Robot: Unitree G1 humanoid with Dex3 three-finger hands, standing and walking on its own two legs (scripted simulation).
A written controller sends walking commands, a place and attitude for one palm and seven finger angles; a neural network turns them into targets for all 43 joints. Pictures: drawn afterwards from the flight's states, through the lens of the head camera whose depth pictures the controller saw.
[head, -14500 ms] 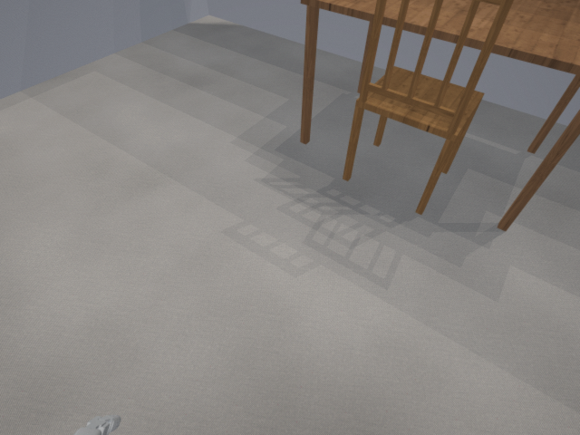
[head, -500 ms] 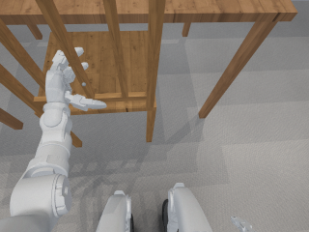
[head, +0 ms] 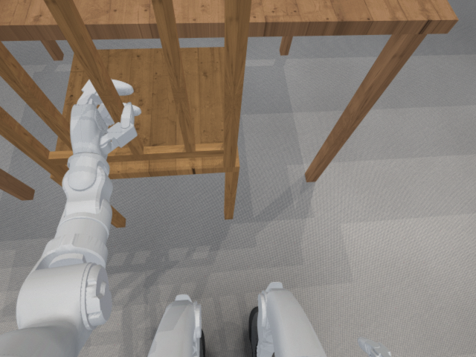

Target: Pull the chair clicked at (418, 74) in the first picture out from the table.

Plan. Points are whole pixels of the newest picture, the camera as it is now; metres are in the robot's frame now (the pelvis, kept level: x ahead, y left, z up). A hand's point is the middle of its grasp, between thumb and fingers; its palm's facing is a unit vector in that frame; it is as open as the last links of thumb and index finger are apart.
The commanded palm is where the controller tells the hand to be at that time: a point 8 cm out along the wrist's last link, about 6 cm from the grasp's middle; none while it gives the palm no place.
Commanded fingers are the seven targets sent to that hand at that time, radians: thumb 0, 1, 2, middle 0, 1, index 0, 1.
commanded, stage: hook a spindle and tug to test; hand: left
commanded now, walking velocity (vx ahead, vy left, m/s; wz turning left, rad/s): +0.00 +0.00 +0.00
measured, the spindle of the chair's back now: (107, 92) +0.51 +0.19 +0.07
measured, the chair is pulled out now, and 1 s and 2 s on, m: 0.00 0.06 0.17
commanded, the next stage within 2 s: step backward, pulling the chair out in 0.56 s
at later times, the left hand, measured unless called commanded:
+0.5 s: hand (129, 141) +0.45 +0.16 +0.03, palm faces +0.05 -1.00 -0.03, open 5.5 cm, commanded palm +0.41 +0.21 +0.03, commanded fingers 0.00 0.90 0.90 -0.50 -1.45 -0.50 -1.45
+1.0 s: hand (132, 147) +0.43 +0.15 +0.05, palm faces +0.05 -0.99 -0.16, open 5.3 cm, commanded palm +0.41 +0.20 +0.05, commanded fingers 0.00 0.90 0.90 -0.50 -1.45 -0.50 -1.45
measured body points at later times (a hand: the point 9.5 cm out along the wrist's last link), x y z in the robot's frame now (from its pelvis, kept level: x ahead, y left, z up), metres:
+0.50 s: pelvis +0.01 +0.01 +0.01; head +0.15 +0.01 +0.44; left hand +0.44 +0.21 +0.04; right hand +0.11 -0.25 -0.11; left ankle +0.01 +0.11 -0.61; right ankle +0.06 -0.11 -0.61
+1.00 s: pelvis +0.02 +0.02 +0.10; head +0.13 +0.02 +0.53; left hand +0.42 +0.20 +0.06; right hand +0.08 -0.26 -0.02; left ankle +0.01 +0.11 -0.61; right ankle +0.06 -0.11 -0.61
